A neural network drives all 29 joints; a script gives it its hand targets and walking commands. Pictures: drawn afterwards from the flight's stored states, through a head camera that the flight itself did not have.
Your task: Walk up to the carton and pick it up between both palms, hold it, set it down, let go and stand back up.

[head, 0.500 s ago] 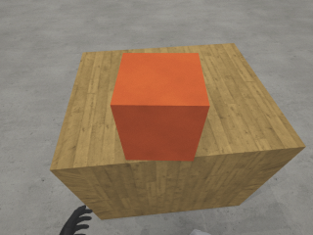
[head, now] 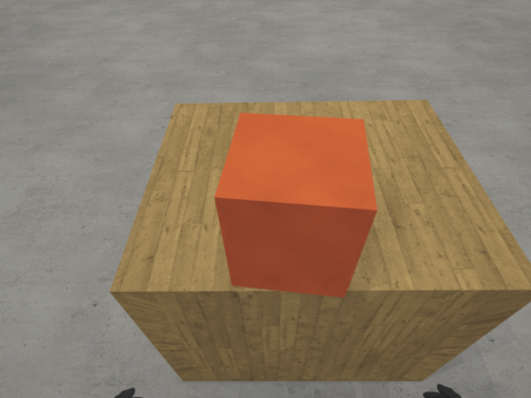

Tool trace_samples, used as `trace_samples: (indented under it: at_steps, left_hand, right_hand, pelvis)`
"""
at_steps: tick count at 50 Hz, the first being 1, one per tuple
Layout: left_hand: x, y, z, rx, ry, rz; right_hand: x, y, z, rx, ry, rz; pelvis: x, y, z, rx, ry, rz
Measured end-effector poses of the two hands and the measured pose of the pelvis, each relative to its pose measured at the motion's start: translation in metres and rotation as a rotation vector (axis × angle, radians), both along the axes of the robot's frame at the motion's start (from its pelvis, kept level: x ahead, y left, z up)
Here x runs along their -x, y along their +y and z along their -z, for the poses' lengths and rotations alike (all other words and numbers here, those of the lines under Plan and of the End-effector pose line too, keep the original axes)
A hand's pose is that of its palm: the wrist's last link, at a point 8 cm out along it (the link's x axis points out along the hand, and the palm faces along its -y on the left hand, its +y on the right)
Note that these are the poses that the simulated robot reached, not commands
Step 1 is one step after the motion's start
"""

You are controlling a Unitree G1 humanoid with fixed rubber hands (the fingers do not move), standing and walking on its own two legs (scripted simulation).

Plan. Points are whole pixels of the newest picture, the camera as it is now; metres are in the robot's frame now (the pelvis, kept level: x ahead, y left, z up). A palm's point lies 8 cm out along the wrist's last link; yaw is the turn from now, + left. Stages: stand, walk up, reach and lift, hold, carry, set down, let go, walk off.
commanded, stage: walk up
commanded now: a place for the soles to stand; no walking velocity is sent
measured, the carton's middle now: (293, 207) +0.44 -0.01 +0.03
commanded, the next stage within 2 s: reach and lift in 1.08 s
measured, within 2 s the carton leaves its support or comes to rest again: neither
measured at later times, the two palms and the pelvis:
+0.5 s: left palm out of the picture +0.08 +0.28 -0.10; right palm out of the picture +0.08 -0.27 -0.11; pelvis +0.00 +0.00 +0.00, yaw +2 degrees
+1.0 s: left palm out of the picture +0.08 +0.29 -0.10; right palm out of the picture +0.14 -0.26 -0.10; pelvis +0.01 +0.00 +0.00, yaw +4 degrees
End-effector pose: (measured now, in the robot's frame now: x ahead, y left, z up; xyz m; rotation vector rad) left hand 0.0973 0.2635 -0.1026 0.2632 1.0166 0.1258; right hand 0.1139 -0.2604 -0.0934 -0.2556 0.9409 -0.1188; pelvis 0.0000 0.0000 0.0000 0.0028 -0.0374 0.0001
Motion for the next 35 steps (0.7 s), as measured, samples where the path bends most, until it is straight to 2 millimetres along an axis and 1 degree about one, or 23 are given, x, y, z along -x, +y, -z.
trace_samples:
  at_steps: [11,16,21,26,35]
  left_hand:
    - [0.008,0.0,0.0,-0.015,-0.001,-0.022]
    - [0.012,0.004,-0.001,-0.036,-0.003,-0.023]
    - [0.014,0.012,-0.001,-0.044,-0.006,-0.033]
    - [0.015,0.017,-0.003,-0.047,-0.014,-0.045]
    - [0.015,0.021,-0.005,-0.051,-0.021,-0.059]
  right_hand:
    - [0.03,-0.01,0.01,0.009,0.085,0.008]
    - [0.038,-0.013,0.013,0.017,0.111,0.009]
    - [0.043,-0.011,0.013,0.018,0.126,0.011]
    - [0.036,-0.005,0.013,0.012,0.122,0.004]
    - [0.002,0.003,0.01,0.006,0.065,-0.036]
  pelvis:
    - [0.006,-0.007,0.002,-0.001,0.008,-0.025]
    - [0.007,-0.005,0.003,0.0,0.011,-0.03]
    - [0.007,-0.002,0.004,0.0,0.011,-0.037]
    - [0.003,0.001,0.003,0.001,0.014,-0.044]
    - [-0.003,0.005,0.003,0.007,0.014,-0.055]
